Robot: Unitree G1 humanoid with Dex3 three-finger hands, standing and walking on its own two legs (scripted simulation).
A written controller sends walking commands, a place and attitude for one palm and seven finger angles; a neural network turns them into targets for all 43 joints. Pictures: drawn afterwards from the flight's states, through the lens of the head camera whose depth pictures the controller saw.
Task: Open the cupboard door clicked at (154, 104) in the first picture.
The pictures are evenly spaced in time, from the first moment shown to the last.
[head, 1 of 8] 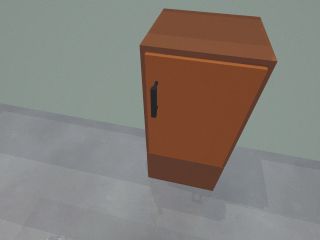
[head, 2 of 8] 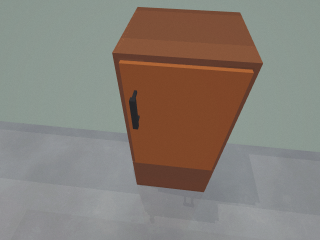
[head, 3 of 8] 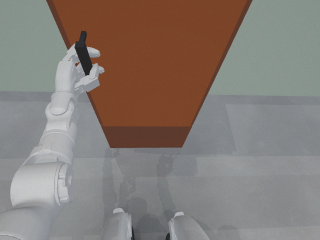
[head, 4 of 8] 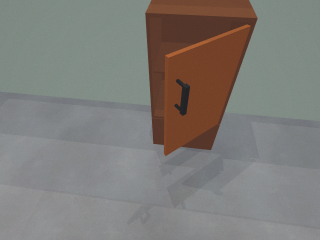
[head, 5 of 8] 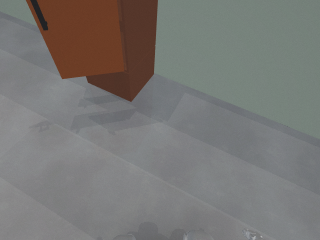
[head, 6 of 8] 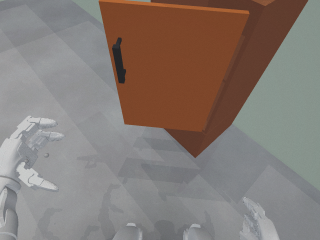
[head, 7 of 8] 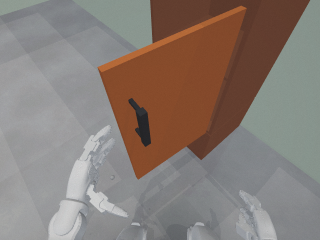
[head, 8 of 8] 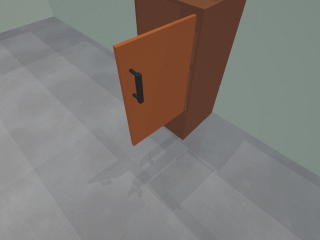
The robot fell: no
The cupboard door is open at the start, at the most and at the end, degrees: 0 85 85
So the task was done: yes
